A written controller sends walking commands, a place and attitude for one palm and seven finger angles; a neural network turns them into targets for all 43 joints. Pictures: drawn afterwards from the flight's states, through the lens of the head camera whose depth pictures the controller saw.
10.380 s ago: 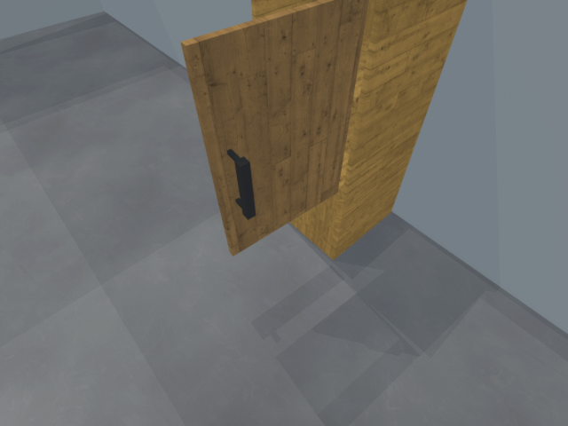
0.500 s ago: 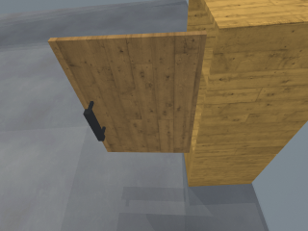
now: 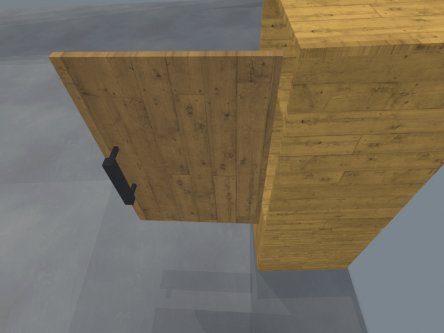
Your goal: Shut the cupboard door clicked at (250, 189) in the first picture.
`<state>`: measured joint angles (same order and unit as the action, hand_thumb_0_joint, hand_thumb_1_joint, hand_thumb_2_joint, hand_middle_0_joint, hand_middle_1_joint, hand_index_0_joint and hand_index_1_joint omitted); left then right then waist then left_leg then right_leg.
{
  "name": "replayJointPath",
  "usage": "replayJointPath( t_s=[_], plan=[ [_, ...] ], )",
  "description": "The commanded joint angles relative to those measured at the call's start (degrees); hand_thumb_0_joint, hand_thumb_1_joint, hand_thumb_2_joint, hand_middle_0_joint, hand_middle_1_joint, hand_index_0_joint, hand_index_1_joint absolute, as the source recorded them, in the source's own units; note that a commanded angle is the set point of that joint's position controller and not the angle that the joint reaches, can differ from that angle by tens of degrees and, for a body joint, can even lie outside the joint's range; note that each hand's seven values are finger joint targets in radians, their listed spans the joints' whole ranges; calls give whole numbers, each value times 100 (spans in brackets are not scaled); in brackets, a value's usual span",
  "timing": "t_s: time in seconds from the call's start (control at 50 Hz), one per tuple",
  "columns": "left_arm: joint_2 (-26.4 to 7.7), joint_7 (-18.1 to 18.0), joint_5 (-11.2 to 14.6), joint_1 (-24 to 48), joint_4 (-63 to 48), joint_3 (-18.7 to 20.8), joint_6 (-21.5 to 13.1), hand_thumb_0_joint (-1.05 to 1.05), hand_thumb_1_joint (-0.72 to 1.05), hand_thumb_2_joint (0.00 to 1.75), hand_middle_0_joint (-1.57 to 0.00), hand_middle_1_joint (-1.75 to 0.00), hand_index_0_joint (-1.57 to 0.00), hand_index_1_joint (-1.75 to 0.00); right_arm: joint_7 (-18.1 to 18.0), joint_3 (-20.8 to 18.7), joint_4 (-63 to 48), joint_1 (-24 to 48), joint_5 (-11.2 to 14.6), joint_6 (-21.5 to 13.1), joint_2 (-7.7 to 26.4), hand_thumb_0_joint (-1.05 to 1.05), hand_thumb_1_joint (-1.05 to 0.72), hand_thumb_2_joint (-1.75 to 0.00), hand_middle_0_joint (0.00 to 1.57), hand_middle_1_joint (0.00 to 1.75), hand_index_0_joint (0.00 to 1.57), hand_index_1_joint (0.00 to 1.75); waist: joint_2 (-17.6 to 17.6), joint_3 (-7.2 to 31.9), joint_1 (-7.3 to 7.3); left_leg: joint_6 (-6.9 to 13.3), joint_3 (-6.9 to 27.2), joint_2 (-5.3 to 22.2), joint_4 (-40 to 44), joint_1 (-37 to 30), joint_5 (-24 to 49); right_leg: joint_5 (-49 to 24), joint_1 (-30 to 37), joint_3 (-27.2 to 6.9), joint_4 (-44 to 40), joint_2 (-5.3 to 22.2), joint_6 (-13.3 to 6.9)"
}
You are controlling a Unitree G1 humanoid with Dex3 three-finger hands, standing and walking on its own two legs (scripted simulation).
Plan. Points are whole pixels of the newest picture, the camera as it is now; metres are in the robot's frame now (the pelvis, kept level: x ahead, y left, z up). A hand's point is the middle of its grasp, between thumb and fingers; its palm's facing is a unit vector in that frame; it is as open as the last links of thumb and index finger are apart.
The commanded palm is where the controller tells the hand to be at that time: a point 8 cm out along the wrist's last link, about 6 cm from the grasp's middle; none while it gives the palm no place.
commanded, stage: shuffle to correct the standing spot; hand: left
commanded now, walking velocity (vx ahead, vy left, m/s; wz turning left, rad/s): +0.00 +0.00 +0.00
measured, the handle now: (122, 176) +0.47 +0.29 -0.06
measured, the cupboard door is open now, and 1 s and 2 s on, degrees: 86 86 86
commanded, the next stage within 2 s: come to a stop and stand still in 0.52 s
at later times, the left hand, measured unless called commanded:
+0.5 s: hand out of the picture +0.01 +0.23 -0.18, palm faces +0.06 -0.97 -0.24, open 7.4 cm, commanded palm none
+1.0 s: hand out of the picture +0.05 +0.23 -0.18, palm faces +0.03 -0.97 -0.23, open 7.3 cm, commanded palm none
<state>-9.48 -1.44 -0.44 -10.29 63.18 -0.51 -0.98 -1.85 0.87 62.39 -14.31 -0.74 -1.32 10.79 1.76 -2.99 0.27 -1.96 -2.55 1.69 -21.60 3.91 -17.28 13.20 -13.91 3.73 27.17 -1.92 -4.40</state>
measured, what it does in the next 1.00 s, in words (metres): shifts its weight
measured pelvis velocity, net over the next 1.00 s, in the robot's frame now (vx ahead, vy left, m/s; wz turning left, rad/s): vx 0.02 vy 0.05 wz -0.02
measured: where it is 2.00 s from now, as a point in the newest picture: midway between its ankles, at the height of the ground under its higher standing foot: outside the picture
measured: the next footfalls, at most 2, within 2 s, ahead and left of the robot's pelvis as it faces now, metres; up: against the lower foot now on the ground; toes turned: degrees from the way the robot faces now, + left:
none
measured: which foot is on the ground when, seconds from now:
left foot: down 0.00-1.00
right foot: down 0.00-1.00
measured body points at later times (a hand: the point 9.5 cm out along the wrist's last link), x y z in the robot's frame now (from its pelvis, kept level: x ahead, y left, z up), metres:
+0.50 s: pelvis -0.01 +0.03 +0.00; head +0.02 +0.03 +0.45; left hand +0.01 +0.28 -0.16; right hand -0.03 -0.19 -0.16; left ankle -0.06 +0.14 -0.74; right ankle +0.02 -0.07 -0.74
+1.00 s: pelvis +0.02 +0.05 +0.00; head +0.05 +0.04 +0.44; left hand +0.05 +0.28 -0.16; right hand +0.01 -0.16 -0.17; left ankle -0.06 +0.14 -0.74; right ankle +0.02 -0.07 -0.74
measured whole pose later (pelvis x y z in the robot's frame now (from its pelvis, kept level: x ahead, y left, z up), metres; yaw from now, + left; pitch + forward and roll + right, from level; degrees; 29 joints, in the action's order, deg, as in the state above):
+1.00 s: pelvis +0.02 +0.05 +0.00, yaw -1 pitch -1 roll +1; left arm -8.8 -2.8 -0.2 -13.0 61.3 1.1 0.5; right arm -3.2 0.6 61.5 -17.3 -0.5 -1.4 7.2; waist 0.3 -4.6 -0.2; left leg 2.2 -4.6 -2.0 -23.7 2.5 -20.7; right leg 16.7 -13.9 0.8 31.4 1.4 0.0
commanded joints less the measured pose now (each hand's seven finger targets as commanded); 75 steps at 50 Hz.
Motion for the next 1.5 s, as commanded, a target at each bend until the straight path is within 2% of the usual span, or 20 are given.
replayJointPath(
  t_s=[0.0,0.08,0.24,0.32,0.38,0.46,0.5,0.56,0.62,0.66,0.68,0.7,0.74,0.78,0.82,0.92,1.1,1.28,1.38,1.48],
  plan=[
    [-876,-35,-5,-310,-173,169,-90,0,90,90,-20,-30,-20,-30,-22,-80,-62,-581,-15,-29,403,0,-90,-90,20,30,20,30,-265,104,-1,258,205,364,298,465,673,-1234,532,-1037,-676,918,10],
    [-1038,-41,-18,-329,-217,222,-126,0,90,90,-20,-30,-20,-30,-14,-113,-68,-634,-12,-18,572,0,-90,-90,20,30,20,30,-245,163,-16,255,164,286,163,543,500,-1092,626,-1224,-827,1016,-32],
    [-1034,-102,-65,-464,-329,340,-21,0,90,90,-20,-30,-20,-30,26,-123,-80,-992,-23,141,270,0,-90,-90,20,30,20,30,-569,116,-46,184,11,150,-263,834,-106,-278,393,-1714,-1117,1560,-303],
    [-1075,-115,-74,-453,-408,430,14,0,90,90,-20,-30,-20,-30,36,-153,-123,-1100,-22,142,247,0,-90,-90,20,30,20,30,-520,108,-50,184,6,137,-209,846,-50,-349,235,-1681,-896,1643,-373],
    [-1057,-120,-74,-440,-462,468,61,0,90,90,-20,-30,-20,-30,42,-172,-164,-1194,-31,132,244,0,-90,-90,20,30,20,30,-475,124,-59,202,7,128,-67,794,82,-288,68,-1479,-586,1533,-315],
    [-788,-84,-62,-309,-617,434,154,0,90,90,-20,-30,-20,-30,31,-207,-316,-1064,-62,118,406,0,-90,-90,20,30,20,30,535,-126,-143,492,539,572,262,1058,806,158,-214,-697,253,848,3],
    [-649,-76,-72,-330,-649,405,187,0,90,90,-20,-30,-20,-30,8,-218,-439,-957,-59,123,494,0,-90,-90,20,30,20,30,645,-119,-205,680,734,740,348,1118,1320,243,-185,-352,630,628,94],
    [-601,-85,-90,-468,-654,399,197,0,90,90,-20,-30,-20,-30,-1,-235,-588,-886,-61,147,575,0,-90,-90,20,30,20,30,390,-168,-247,787,774,706,156,1268,1352,439,-133,-351,831,608,84],
    [-693,-92,-105,-661,-640,413,165,0,90,90,-20,-30,-20,-30,17,-234,-688,-839,-67,159,486,0,-90,-90,20,30,20,30,-380,-170,-285,632,499,332,-331,1522,756,197,38,-943,446,988,-94],
    [-730,-88,-96,-633,-602,378,142,0,90,90,-20,-30,-20,-30,17,-169,-612,-1065,-69,115,238,0,-90,-90,20,30,20,30,-984,-101,-97,437,263,25,-422,1276,161,264,-104,-1349,49,1267,-222],
    [-653,-80,-81,-527,-625,343,148,0,90,90,-20,-30,-20,-30,12,-144,-526,-1193,-74,83,174,0,-90,-90,20,30,20,30,-928,-116,6,438,347,90,-201,940,267,291,-358,-1181,105,1110,-156],
    [-507,-64,-73,-380,-667,293,163,0,90,90,-20,-30,-20,-30,4,-140,-440,-1268,-89,38,180,0,-90,-90,20,30,20,30,-609,-211,51,518,627,327,111,780,645,236,-495,-822,358,769,-13],
    [-241,-77,-64,-345,-677,215,150,0,90,90,-20,-30,-20,-30,-58,-140,-339,-1230,-83,-85,363,0,-90,-90,20,30,20,30,219,-286,-1,678,1144,870,361,542,2704,58,-474,-332,970,366,226],
    [-221,-112,-27,-494,-572,195,124,0,90,90,-20,-30,-20,-30,-129,-114,-272,-1180,-53,-128,378,0,-90,-90,20,30,20,30,279,-123,-53,651,1001,978,76,-30,4911,313,-456,-366,962,369,236],
    [-271,-124,10,-680,-449,210,89,0,90,90,-20,-30,-20,-30,-162,-111,-255,-1040,-15,-135,378,0,-90,-90,20,30,20,30,238,-40,-121,537,739,817,-175,-161,5614,-478,-100,-509,622,447,192],
    [-440,-124,23,-748,-303,235,55,0,90,90,-20,-30,-20,-30,-180,-153,-204,-889,5,-92,306,0,-90,-90,20,30,20,30,-19,41,-52,409,420,528,-59,-60,4160,-2423,369,-681,429,721,169],
    [-585,-134,-7,-617,-392,235,48,0,90,90,-20,-30,-20,-30,-139,-214,-238,-717,19,3,223,0,-90,-90,20,30,20,30,-171,508,-41,381,244,438,-57,-56,2665,-2976,609,-925,237,977,68],
    [-672,-93,-44,-437,-413,196,48,0,90,90,-20,-30,-20,-30,-18,-149,-164,-717,-14,87,186,0,-90,-90,20,30,20,30,-467,-25,-33,312,188,227,153,470,416,-751,269,-1185,-548,1031,-2],
    [-728,-56,-62,-484,-450,249,76,0,90,90,-20,-30,-20,-30,42,-123,-84,-913,-60,124,140,0,-90,-90,20,30,20,30,-384,-454,-57,353,148,117,124,723,-206,1173,-148,-1306,-964,941,-43],
    [-697,-37,-60,-634,-468,289,79,0,90,90,-20,-30,-20,-30,57,-112,-21,-1203,-74,115,72,0,-90,-90,20,30,20,30,-442,-427,-49,389,107,54,28,772,-376,1668,-299,-1368,-1034,922,-89]
  ],
)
